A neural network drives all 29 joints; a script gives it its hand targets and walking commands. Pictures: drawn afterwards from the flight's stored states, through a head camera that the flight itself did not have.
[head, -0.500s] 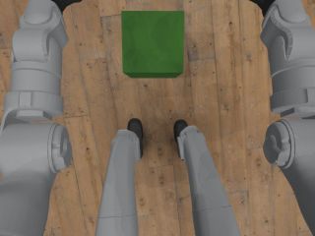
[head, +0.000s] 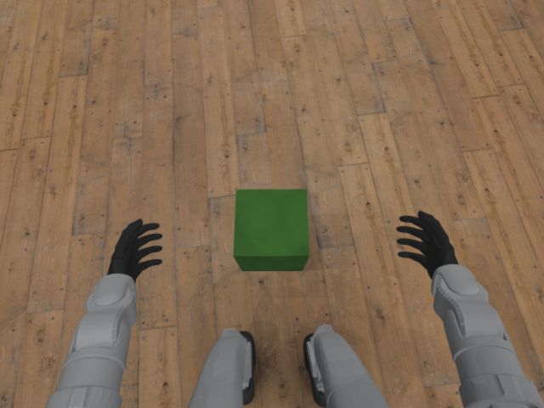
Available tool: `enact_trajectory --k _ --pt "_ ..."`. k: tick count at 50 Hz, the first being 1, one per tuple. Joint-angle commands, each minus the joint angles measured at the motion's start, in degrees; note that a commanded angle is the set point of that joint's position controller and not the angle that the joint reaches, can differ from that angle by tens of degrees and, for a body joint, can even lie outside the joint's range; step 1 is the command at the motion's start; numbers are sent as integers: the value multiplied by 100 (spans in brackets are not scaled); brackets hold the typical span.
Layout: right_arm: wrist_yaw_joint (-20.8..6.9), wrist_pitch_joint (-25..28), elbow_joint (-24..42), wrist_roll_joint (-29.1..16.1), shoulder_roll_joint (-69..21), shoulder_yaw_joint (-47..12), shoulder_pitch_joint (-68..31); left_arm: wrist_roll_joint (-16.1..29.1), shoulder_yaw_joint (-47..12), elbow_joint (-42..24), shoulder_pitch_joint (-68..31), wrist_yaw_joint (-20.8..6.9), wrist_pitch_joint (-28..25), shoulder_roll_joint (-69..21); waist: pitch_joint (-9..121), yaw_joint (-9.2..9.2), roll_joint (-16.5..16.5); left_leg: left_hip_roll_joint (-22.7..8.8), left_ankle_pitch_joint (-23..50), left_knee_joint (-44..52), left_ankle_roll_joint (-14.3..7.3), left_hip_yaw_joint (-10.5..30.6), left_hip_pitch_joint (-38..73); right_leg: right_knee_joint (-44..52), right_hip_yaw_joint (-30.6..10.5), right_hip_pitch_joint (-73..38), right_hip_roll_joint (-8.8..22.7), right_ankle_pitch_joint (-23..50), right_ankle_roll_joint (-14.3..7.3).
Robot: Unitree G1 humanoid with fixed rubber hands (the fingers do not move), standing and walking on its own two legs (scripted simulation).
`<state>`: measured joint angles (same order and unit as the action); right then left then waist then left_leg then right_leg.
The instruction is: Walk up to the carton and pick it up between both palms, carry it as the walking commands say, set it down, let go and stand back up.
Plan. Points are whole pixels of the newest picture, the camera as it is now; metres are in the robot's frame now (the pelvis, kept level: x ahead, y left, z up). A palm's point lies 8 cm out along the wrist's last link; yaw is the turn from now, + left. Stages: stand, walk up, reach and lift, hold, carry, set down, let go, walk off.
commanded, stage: let go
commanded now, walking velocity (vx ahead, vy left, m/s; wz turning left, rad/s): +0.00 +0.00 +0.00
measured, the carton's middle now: (271, 233) +0.51 +0.00 -0.59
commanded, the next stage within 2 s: stand in 0.80 s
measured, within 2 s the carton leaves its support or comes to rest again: neither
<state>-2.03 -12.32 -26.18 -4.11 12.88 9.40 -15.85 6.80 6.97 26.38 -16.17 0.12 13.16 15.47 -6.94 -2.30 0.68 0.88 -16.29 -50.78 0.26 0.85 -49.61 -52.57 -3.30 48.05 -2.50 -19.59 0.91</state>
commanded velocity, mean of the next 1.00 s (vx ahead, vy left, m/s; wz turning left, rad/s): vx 0.00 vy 0.00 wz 0.00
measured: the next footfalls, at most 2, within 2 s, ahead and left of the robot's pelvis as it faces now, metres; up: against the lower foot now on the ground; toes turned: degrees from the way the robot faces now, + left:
none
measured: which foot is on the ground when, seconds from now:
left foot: down 0.00-1.00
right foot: down 0.00-1.00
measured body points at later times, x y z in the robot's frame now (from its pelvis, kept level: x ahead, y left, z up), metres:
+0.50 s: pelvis +0.06 +0.00 +0.05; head +0.07 +0.00 +0.50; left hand +0.22 +0.26 -0.03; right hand +0.22 -0.24 -0.03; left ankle +0.08 +0.12 -0.68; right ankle +0.06 -0.12 -0.68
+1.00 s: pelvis +0.06 +0.00 +0.05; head +0.03 +0.00 +0.50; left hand +0.22 +0.26 -0.02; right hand +0.22 -0.27 -0.02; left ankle +0.08 +0.12 -0.68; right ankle +0.06 -0.12 -0.68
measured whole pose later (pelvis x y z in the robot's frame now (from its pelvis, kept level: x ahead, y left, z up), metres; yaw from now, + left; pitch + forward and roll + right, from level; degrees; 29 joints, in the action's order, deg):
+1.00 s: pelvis +0.06 +0.00 +0.05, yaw +0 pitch -5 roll +0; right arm -2.7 -2.6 -32.6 1.0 14.1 5.4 12.8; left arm 0.8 5.2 31.4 15.2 -1.2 2.8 14.0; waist 0.5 -1.2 0.1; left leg 0.9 -15.2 -30.0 0.1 0.8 -10.5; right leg -30.7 -3.8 8.6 -1.6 -17.6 0.2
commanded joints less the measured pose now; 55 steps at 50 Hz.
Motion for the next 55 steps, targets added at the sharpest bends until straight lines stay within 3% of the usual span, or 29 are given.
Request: enact_trajectory --k 1,6,15,19,25,33,34,40,41,43,48,55 --pt "-268 355 21 248 300 -487 -441 -555 -128 -62 -559 -209 -357 116 2893 133 -120 -11 -563 1201 40 -41 2535 1578 353 -1119 142 -704 -27" --pt "-307 525 318 458 338 -514 903 -656 -226 -369 985 -333 -588 -31 2327 53 -31 -1 -587 1851 37 -71 3236 2062 449 -2054 110 -492 -61" --pt "-322 954 1221 437 387 -685 1813 -667 -436 -1454 1949 -373 -1053 90 1419 146 -258 115 654 2532 -40 -58 4289 2757 383 -3241 58 678 -79" --pt "-319 995 1287 411 465 -725 2159 -636 -467 -1532 2261 -405 -1078 155 1176 200 -237 128 1085 2643 -7 -101 4680 2991 362 -3493 56 976 -65" --pt "-301 807 1034 479 467 -655 2282 -627 -446 -1196 2235 -468 -883 281 681 215 -201 111 936 2756 40 -159 4800 3088 385 -3612 42 909 -55" --pt "-298 661 914 474 470 -672 2361 -697 -389 -897 2511 -489 -719 190 572 248 -97 127 1269 2707 43 -158 4927 3050 387 -3751 -19 1101 -59" --pt "-285 636 925 507 479 -647 2370 -714 -364 -859 2529 -482 -714 182 595 219 -231 114 1337 2693 36 -152 4942 3028 387 -3766 -31 1156 -49" --pt "-183 382 818 462 394 -787 2108 -734 -280 -825 2475 -343 -736 179 720 260 -195 87 1392 2588 27 -112 5026 2975 291 -3654 -9 969 -70" --pt "26 753 -25 579 1356 -311 2493 -955 -11 -82 2491 -145 -911 1014 2080 261 -242 -443 1799 2336 -30 117 4525 2602 -2 -3996 422 1975 17" --pt "96 1007 -105 632 1189 -361 2309 -976 -63 89 2656 3 -1100 1032 1770 322 -306 -389 1335 2416 -38 215 4147 2660 -129 -3911 519 1916 46" --pt "95 1251 -383 707 1192 -329 2381 -1033 -23 287 2671 12 -1319 1085 1040 250 -276 -350 -128 2721 -98 371 3791 2914 -357 -3211 497 410 -46" --pt "128 1394 -545 693 1392 -313 2367 -1036 5 375 2811 27 -1461 1157 982 279 -294 -441 -213 2766 -197 563 3677 2855 -422 -3183 495 394 -112"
